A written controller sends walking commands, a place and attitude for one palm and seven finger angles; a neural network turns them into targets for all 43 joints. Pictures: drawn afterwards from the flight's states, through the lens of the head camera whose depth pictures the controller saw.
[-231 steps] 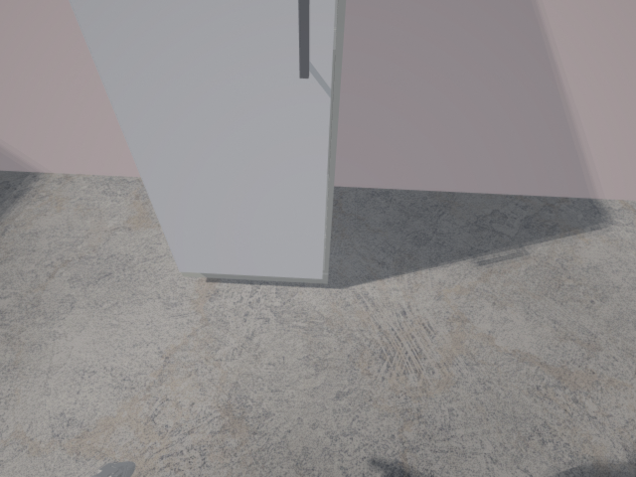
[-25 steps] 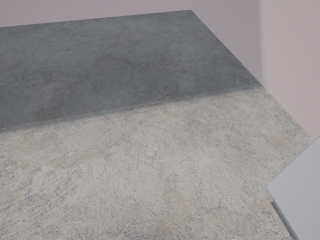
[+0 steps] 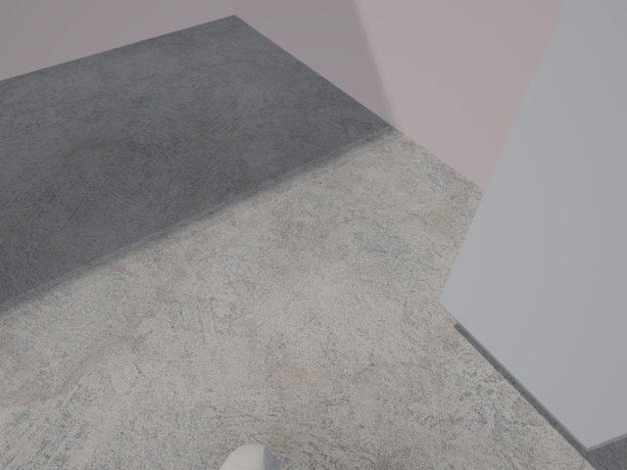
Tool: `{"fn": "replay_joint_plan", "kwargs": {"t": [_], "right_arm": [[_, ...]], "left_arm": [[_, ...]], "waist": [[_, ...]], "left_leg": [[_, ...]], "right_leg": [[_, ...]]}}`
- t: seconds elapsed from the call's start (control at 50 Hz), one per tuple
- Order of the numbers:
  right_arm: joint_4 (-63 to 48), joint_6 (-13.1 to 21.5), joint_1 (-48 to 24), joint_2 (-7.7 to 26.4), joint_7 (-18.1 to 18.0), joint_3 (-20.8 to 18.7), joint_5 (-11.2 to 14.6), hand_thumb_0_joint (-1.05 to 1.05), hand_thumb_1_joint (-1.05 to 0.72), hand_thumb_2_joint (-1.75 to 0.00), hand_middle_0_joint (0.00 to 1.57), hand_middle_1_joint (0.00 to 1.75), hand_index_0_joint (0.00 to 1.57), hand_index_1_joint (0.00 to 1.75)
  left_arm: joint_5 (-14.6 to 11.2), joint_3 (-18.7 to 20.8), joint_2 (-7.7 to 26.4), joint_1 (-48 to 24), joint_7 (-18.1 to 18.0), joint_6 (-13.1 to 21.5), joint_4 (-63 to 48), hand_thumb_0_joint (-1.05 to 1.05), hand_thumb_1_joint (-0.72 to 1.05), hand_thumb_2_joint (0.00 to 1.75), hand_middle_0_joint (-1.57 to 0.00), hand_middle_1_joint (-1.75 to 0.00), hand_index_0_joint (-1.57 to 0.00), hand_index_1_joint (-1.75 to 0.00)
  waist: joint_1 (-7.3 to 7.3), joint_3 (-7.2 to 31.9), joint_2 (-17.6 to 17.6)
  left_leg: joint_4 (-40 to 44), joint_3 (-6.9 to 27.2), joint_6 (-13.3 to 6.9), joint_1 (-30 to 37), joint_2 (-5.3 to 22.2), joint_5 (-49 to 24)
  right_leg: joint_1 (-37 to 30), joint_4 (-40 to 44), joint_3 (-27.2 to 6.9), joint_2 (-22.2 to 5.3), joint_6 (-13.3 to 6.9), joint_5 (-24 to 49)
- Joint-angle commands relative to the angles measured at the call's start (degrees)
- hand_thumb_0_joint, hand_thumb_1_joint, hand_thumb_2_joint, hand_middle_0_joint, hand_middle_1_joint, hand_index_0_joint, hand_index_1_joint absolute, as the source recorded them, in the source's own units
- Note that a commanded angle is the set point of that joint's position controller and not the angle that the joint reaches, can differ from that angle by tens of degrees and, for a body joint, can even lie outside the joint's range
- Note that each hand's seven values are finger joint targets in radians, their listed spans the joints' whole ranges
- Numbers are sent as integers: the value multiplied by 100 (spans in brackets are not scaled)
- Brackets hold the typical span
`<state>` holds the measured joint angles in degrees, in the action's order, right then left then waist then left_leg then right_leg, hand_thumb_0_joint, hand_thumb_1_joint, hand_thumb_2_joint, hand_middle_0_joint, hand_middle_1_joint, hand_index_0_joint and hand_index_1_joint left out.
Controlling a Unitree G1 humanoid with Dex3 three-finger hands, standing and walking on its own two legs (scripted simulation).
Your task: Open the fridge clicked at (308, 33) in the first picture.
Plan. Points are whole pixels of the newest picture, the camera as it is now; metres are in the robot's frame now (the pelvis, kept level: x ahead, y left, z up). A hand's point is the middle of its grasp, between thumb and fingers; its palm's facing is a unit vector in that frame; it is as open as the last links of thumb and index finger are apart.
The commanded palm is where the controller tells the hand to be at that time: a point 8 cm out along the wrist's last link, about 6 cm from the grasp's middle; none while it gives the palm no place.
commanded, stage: turn to face it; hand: right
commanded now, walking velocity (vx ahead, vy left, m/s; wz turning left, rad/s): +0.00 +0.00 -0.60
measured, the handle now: out of the picture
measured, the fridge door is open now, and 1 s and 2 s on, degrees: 0 0 0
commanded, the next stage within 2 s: take the last steps up to it in 1.38 s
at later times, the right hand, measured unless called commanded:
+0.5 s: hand out of the picture -0.03 -0.15 -0.14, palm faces +0.35 +0.89 -0.29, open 7.4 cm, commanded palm none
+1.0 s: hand out of the picture -0.13 -0.21 -0.16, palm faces +0.61 +0.75 -0.26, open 7.4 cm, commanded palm none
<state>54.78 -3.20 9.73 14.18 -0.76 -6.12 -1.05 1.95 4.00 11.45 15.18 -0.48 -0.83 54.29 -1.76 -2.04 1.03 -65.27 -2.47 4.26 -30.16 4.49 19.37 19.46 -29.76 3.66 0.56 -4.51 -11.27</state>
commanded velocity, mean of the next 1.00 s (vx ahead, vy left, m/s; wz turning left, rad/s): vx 0.00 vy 0.00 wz -0.58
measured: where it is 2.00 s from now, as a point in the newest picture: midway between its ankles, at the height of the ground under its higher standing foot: outside the picture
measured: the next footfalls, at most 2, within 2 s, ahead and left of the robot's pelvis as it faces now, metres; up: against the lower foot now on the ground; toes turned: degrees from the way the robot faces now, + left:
left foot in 0.32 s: +0.03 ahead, +0.16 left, +0.00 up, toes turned -11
right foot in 0.76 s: -0.08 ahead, -0.09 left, +0.00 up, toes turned -35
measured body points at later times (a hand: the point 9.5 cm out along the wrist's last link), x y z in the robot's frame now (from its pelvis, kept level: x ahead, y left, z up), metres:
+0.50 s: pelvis -0.03 +0.06 +0.01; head -0.01 +0.08 +0.45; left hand +0.11 +0.30 -0.15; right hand -0.05 -0.20 -0.12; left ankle -0.01 +0.17 -0.74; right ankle -0.06 -0.07 -0.65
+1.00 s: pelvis -0.07 +0.02 +0.00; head -0.05 -0.02 +0.45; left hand +0.16 +0.17 -0.13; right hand -0.16 -0.25 -0.14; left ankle +0.01 +0.16 -0.66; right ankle -0.11 -0.06 -0.74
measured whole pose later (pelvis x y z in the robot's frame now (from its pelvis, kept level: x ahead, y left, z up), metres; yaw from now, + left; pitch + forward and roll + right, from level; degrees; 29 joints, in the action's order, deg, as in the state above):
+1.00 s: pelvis -0.07 +0.02 +0.00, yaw -36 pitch +0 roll +1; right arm 52.4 -2.9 9.9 15.5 -0.6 -4.5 -0.7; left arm 1.6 2.8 12.2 8.7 0.4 -1.5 52.1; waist -0.1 -4.8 1.2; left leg -60.8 -1.9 5.4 -27.5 5.8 23.7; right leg 14.4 -27.8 -0.4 1.4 -2.7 -13.5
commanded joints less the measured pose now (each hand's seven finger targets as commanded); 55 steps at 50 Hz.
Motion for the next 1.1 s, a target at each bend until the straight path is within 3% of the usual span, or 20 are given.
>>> {"fn": "replay_joint_plan", "kwargs": {"t": [0.0,0.18,0.26,0.28,0.3,0.32,0.34,0.36,0.42,0.52,0.6,0.66,0.7,0.72,0.74,0.76,0.8,0.84,0.92,1.08], "right_arm": [[-514,124,-173,230,-10,16,13,0,-90,-90,20,30,20,30],[-612,117,16,294,-58,53,47,0,-90,-90,20,30,20,30],[-432,147,854,423,-95,9,84,0,-90,-90,20,30,20,30],[-394,179,1159,577,-118,-46,51,0,-90,-90,20,30,20,30],[-504,228,1126,1095,-163,-142,-68,0,-90,-90,20,30,20,30],[-720,197,504,1259,-178,-75,-48,0,-90,-90,20,30,20,30],[-917,216,-119,1023,-193,4,-15,0,-90,-90,20,30,20,30],[-985,294,-472,840,-198,-18,0,0,-90,-90,20,30,20,30],[-857,408,-211,523,-137,139,3,0,-90,-90,20,30,20,30],[-563,392,659,766,-136,96,-44,0,-90,-90,20,30,20,30],[-486,345,830,1011,-105,31,-80,0,-90,-90,20,30,20,30],[-460,308,721,1089,-89,-18,-82,0,-90,-90,20,30,20,30],[-494,265,625,1065,-61,-31,-13,0,-90,-90,20,30,20,30],[-602,245,622,883,-36,-7,40,0,-90,-90,20,30,20,30],[-875,244,359,459,10,116,62,0,-90,-90,20,30,20,30],[-997,168,-41,543,-42,151,8,0,-90,-90,20,30,20,30],[-866,131,-183,498,-51,81,16,0,-90,-90,20,30,20,30],[-716,139,-23,563,7,54,18,0,-90,-90,20,30,20,30],[-670,157,39,485,17,82,18,0,-90,-90,20,30,20,30],[-872,158,-300,352,-42,148,48,0,-90,-90,20,30,20,30]], "left_arm": [[-45,252,1047,246,-60,103,-373,0,90,90,-20,-30,-20,-30],[-22,338,1250,-49,18,-69,-464,0,90,90,-20,-30,-20,-30],[-35,389,1243,-484,74,-158,-625,0,90,90,-20,-30,-20,-30],[-62,379,1063,-565,94,-182,-675,0,90,90,-20,-30,-20,-30],[-111,337,652,-427,103,-200,-770,0,90,90,-20,-30,-20,-30],[-35,371,772,-500,87,-183,-829,0,90,90,-20,-30,-20,-30],[7,400,949,-452,138,-218,-789,0,90,90,-20,-30,-20,-30],[-1,410,903,-181,166,-285,-678,0,90,90,-20,-30,-20,-30],[-23,314,718,-142,236,-262,-491,0,90,90,-20,-30,-20,-30],[-56,206,623,-854,236,-269,-647,0,90,90,-20,-30,-20,-30],[-97,109,563,-1131,239,-217,-716,0,90,90,-20,-30,-20,-30],[-126,97,611,-921,218,-153,-684,0,90,90,-20,-30,-20,-30],[-100,149,827,-464,204,-80,-570,0,90,90,-20,-30,-20,-30],[-75,260,1303,-70,179,-12,-494,0,90,90,-20,-30,-20,-30],[-84,419,1924,283,131,17,-439,0,90,90,-20,-30,-20,-30],[-130,411,1994,619,106,-34,-269,0,90,90,-20,-30,-20,-30],[-67,331,1600,67,5,-7,-362,0,90,90,-20,-30,-20,-30],[-49,206,1313,-568,-4,7,-556,0,90,90,-20,-30,-20,-30],[-64,196,1280,-380,-13,55,-538,0,90,90,-20,-30,-20,-30],[-18,232,1274,-272,7,-34,-531,0,90,90,-20,-30,-20,-30]], "waist": [[-64,620,-511],[-37,474,-1028],[317,477,-1016],[459,488,-595],[455,468,1088],[356,22,1630],[59,-149,895],[-168,-51,1028],[-112,-258,704],[351,-20,865],[501,156,1132],[424,336,1362],[158,613,885],[-85,969,-192],[-309,951,-1982],[-424,941,-1492],[-264,532,-1610],[23,162,-1294],[18,525,-794],[-23,416,-944]], "left_leg": [[501,297,72,-369,65,85],[1979,284,-66,695,-266,558],[3740,62,-244,2303,-452,-20],[4574,310,-389,2922,-85,-85],[5531,1990,-896,3230,1426,1213],[5849,2666,-1288,2050,2394,1447],[5778,2017,-1228,1119,2194,998],[5649,1730,-1076,1059,1817,725],[4930,422,-898,1676,1202,-1283],[4567,151,-1051,2611,1469,-2355],[4204,-89,-1090,2734,1629,-3191],[3820,-283,-971,2691,1691,-3413],[2956,-703,-572,2305,1501,-3094],[1857,-899,-239,1285,1158,-1978],[675,-789,166,-427,408,1663],[126,-237,85,-388,414,1838],[-204,69,65,-461,450,1261],[-128,139,66,-212,384,593],[311,137,139,-62,174,339],[1689,179,75,577,-120,575]], "right_leg": [[-1268,1350,-2136,-1477,-416,566],[-573,1447,-2849,-1214,-488,-307],[449,1368,-2706,-701,-3,-684],[1023,868,-2349,-352,296,-1111],[2008,-806,-1360,348,664,-1651],[2081,-2384,-770,492,749,-1861],[1596,-3238,-1003,205,644,-1539],[1432,-3621,-913,126,663,-1320],[1606,-3950,-517,-58,833,-754],[1533,-2952,-209,-234,971,-1136],[889,-1729,141,-221,906,-1386],[275,-868,312,-168,786,-1256],[-761,420,280,-136,686,-116],[-1915,800,-638,-844,385,1158],[-2578,793,-2518,-2334,-350,3745],[-2301,665,-2212,-2536,-688,4168],[-1552,843,-2015,-1989,-648,2735],[-1022,938,-1587,-1512,-410,2334],[-1411,882,-1594,-1326,-403,2616],[-1025,892,-2322,-1282,-577,2001]]}}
